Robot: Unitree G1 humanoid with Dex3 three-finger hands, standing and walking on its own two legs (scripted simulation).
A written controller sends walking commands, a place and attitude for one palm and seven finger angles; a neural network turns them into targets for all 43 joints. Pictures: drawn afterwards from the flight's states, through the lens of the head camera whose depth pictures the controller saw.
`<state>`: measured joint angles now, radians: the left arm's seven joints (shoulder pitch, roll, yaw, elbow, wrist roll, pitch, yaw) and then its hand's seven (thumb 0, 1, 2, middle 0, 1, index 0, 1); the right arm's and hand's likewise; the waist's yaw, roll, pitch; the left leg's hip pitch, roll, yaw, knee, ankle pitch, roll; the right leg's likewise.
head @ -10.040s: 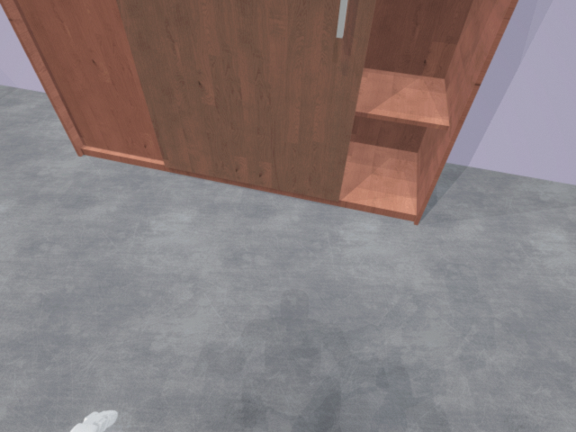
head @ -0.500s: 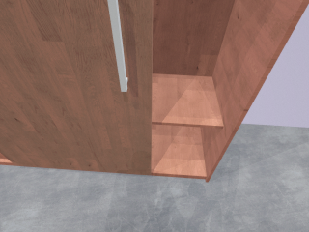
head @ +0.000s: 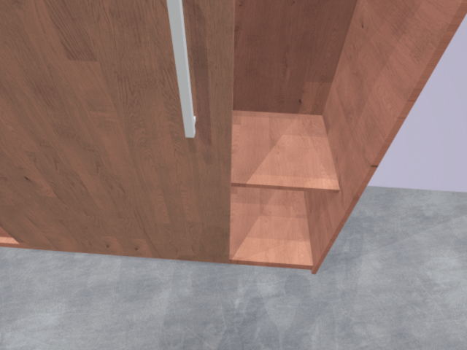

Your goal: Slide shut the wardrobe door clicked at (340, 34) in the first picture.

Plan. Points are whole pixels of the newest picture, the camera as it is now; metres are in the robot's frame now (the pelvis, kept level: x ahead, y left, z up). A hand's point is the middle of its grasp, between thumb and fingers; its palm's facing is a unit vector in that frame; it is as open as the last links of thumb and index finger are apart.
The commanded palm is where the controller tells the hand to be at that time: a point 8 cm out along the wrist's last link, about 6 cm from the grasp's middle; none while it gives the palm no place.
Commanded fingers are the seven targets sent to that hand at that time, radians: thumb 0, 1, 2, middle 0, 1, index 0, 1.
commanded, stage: look again from close up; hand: left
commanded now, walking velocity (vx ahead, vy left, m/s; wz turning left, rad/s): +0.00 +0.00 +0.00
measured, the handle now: (184, 67) +0.57 +0.15 +0.21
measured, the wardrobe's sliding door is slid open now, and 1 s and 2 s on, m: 0.38 0.38 0.38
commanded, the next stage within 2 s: shuffle to correct the standing spot in 0.52 s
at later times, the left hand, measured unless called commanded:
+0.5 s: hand out of the picture -0.04 +0.15 -0.18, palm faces +0.08 -0.98 -0.16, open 7.4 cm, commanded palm none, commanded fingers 0.00 0.90 0.90 -0.20 -0.30 -0.20 -0.30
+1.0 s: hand out of the picture -0.05 +0.17 -0.20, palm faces +0.12 -0.99 -0.10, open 7.4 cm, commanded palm none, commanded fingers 0.00 0.90 0.90 -0.20 -0.30 -0.20 -0.30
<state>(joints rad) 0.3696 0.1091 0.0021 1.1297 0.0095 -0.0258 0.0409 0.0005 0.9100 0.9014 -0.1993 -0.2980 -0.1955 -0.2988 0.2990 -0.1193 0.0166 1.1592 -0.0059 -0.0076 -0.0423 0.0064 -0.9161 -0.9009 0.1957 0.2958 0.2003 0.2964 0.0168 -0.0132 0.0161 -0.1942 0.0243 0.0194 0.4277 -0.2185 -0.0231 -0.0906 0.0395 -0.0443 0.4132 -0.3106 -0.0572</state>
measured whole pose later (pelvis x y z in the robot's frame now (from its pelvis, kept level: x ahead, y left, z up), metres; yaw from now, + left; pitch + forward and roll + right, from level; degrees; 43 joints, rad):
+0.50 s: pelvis +0.00 +0.00 +0.00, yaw +0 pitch -1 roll +1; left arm 0.37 0.11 0.00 1.13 0.01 -0.03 0.04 0.00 0.91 0.90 -0.20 -0.30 -0.20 -0.30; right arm 0.30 -0.12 0.02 1.16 -0.01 -0.01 -0.04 0.01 -0.92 -0.90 0.20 0.30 0.20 0.30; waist 0.02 -0.01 0.02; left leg -0.20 0.02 0.02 0.43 -0.22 -0.02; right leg -0.09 0.04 -0.05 0.41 -0.31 -0.06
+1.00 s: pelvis +0.05 +0.03 -0.02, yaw +0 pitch +0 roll +0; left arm 0.48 0.12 0.05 1.15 0.02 -0.02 0.02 0.00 0.91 0.90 -0.20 -0.30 -0.20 -0.30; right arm 0.35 -0.10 -0.01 1.12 -0.02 -0.05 -0.03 0.00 -0.91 -0.90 0.19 0.30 0.20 0.30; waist 0.03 -0.08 0.00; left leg -0.23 0.02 0.12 0.62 -0.37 0.03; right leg -0.15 0.01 -0.04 0.70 -0.47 -0.05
